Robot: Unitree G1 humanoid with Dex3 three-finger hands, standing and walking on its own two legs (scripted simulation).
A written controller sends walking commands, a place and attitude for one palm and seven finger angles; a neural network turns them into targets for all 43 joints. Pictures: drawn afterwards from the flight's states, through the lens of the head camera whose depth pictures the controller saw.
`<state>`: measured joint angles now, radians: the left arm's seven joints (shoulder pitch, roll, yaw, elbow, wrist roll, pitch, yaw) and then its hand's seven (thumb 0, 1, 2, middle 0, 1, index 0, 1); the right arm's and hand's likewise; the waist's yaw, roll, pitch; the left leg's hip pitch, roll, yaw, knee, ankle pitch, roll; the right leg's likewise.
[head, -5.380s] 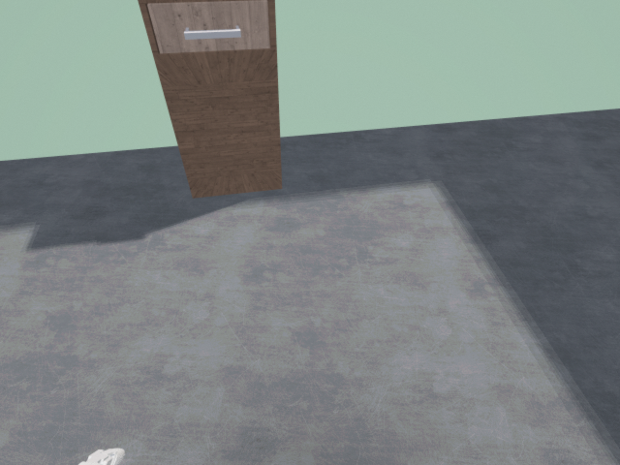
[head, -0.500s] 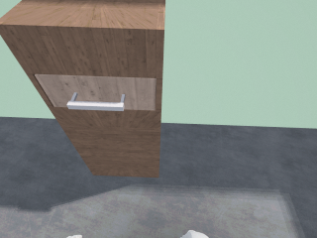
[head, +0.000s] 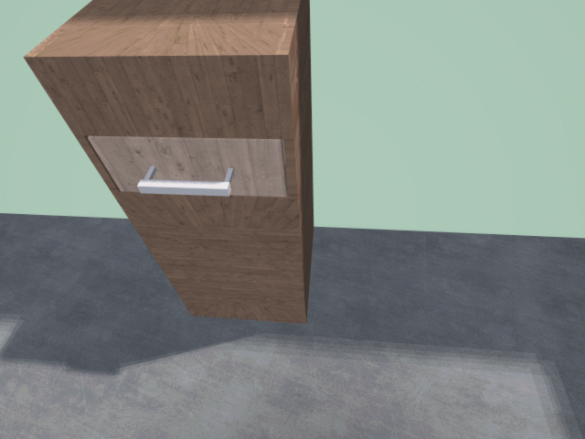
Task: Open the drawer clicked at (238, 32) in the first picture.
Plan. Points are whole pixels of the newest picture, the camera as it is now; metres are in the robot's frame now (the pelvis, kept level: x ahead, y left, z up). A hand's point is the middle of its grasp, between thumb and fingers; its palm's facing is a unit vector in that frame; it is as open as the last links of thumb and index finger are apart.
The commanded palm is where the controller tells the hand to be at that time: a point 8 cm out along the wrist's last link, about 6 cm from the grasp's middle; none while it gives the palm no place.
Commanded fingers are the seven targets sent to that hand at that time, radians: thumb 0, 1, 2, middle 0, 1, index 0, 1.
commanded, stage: come to a stop and stand still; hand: left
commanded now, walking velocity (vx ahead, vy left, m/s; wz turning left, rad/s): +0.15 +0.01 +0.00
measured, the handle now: (187, 180) +0.57 +0.28 -0.02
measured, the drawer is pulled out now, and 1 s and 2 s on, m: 0.00 0.00 0.00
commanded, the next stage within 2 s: look again from close up in 0.40 s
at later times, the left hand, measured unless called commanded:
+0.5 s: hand out of the picture +0.01 +0.20 -0.18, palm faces -0.02 -0.98 -0.17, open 7.3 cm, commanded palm none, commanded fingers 0.00 0.90 0.90 -0.20 -0.30 -0.20 -0.30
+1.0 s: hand out of the picture +0.02 +0.18 -0.18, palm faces +0.04 -0.98 -0.21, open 7.3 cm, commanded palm none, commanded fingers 0.00 0.90 0.90 -0.20 -0.30 -0.20 -0.30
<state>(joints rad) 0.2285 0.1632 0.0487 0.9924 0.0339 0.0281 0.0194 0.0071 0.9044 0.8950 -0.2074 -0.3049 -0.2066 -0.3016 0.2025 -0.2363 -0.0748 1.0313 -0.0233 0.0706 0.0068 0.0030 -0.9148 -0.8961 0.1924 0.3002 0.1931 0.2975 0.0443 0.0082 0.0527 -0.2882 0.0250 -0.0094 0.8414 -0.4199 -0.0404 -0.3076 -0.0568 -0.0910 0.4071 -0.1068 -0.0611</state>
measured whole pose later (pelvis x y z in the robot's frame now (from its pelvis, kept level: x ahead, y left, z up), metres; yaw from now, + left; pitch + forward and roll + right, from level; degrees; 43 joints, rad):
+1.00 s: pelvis +0.01 +0.01 -0.01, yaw -1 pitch -2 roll +0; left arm 0.30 0.15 0.01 1.10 0.02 -0.01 0.04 0.01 0.93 0.90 -0.20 -0.30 -0.20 -0.30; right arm 0.26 -0.17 -0.01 1.08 -0.02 -0.02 -0.04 0.01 -0.93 -0.90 0.19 0.30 0.19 0.30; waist 0.00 0.02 -0.03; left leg -0.13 0.02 0.06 0.52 -0.35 0.01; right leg -0.18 -0.01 -0.09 0.52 -0.31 -0.02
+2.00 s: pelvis +0.07 +0.10 -0.02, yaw +0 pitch -1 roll +0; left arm 0.33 0.12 0.04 1.05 0.02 0.02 0.03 0.01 0.92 0.90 -0.20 -0.30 -0.20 -0.30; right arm 0.29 -0.15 -0.03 1.04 -0.03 -0.02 -0.02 0.01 -0.93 -0.90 0.19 0.30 0.19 0.30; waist 0.01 -0.03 0.02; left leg -0.35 0.05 0.07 0.63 -0.27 0.01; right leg -0.25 -0.08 -0.08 0.67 -0.42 0.01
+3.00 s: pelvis +0.08 +0.11 -0.01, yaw -2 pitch +0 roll +0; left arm 0.32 0.17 -0.02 1.06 0.01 0.00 0.03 0.01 0.91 0.90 -0.20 -0.30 -0.20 -0.30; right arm 0.28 -0.16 0.02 1.10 -0.02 -0.02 -0.01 0.00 -0.91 -0.90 0.20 0.30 0.20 0.30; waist 0.01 -0.02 0.02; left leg -0.21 -0.02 0.10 0.47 -0.26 0.06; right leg -0.18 -0.02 -0.05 0.46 -0.28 0.00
